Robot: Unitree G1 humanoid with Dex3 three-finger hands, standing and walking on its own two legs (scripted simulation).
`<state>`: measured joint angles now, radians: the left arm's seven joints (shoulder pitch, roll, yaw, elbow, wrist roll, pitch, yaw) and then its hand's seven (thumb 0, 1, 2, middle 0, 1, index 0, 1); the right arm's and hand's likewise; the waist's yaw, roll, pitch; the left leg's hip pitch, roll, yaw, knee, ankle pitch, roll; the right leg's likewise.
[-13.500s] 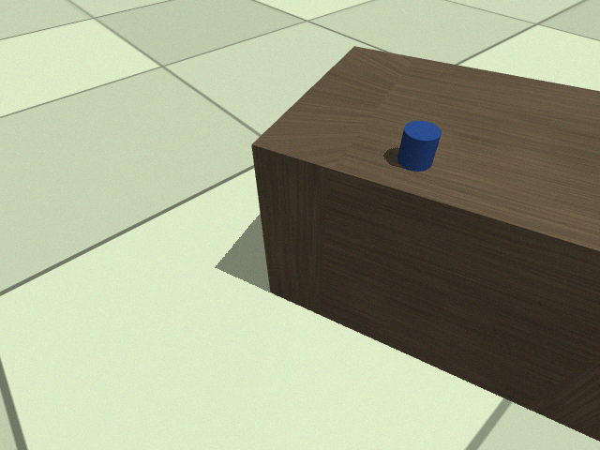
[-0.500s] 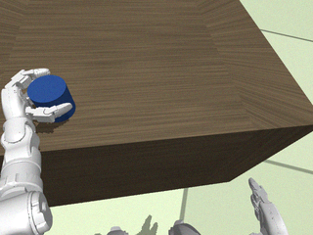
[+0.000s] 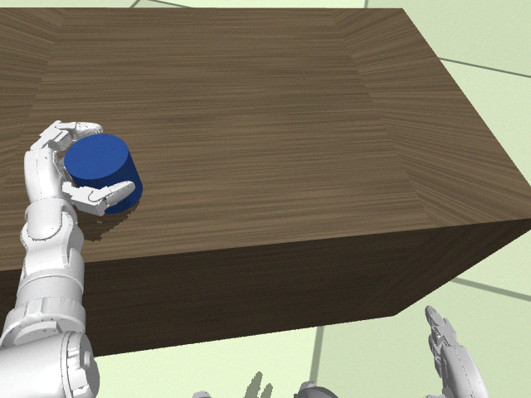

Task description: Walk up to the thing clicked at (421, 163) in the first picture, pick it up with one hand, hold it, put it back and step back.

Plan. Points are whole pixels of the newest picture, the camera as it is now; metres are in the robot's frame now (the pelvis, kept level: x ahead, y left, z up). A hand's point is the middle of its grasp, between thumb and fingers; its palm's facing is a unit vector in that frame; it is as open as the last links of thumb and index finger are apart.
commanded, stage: settle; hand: left
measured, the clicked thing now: (106, 174) +0.47 +0.21 +0.05
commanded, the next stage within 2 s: lift in 0.44 s
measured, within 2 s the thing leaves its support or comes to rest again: neither
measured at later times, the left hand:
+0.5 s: hand (87, 152) +0.47 +0.22 +0.10, palm faces +0.23 -0.97 -0.02, open 11.5 cm
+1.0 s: hand (80, 143) +0.43 +0.20 +0.16, palm faces +0.23 -0.97 -0.02, open 11.5 cm
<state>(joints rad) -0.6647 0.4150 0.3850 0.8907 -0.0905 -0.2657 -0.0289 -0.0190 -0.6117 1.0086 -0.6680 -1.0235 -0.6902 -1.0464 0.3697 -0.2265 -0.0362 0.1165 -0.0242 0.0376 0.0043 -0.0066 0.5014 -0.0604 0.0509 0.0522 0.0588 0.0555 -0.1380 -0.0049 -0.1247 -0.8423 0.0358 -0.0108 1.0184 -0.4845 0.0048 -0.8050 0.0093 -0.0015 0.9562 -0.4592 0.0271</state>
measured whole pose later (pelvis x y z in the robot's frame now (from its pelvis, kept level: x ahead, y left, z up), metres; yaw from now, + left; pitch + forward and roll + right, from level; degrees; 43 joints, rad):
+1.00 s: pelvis +0.00 -0.01 +0.03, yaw +0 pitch +10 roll -1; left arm -0.56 0.33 0.29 0.65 -0.15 -0.05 0.01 -0.02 -0.61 1.03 -0.64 -1.06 -0.66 -1.09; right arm 0.34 -0.22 -0.08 0.33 0.03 -0.01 -0.05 -0.01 0.53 -0.05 0.05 0.05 0.06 0.05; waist -0.06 0.03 -0.13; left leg -0.59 0.03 0.00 0.84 -0.42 0.00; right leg -0.57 0.00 0.01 0.80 -0.40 0.02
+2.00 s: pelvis -0.01 -0.01 +0.05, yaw +2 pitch +0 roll +0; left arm -0.37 0.24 0.25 0.00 -0.20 0.51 0.05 -0.02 -0.61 1.02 -0.64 -1.06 -0.66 -1.08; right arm 0.27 -0.22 -0.10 0.62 0.03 -0.23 -0.10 -0.01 0.51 -0.05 0.05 0.05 0.06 0.06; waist 0.01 0.06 -0.08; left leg -0.31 0.00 0.00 0.64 -0.32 0.00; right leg -0.30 -0.02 0.00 0.64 -0.33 0.02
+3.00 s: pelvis +0.00 -0.01 +0.05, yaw +2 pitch -1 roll +0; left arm -0.34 0.24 0.27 -0.20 -0.23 0.68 0.03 -0.02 -0.61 1.00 -0.67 -1.03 -0.69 -1.05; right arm 0.26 -0.23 -0.12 0.66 0.04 -0.28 -0.09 -0.01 0.50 -0.06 0.05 0.05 0.06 0.06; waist 0.03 0.07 -0.08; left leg -0.27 0.00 -0.01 0.61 -0.32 0.00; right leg -0.26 -0.03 -0.01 0.60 -0.33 0.02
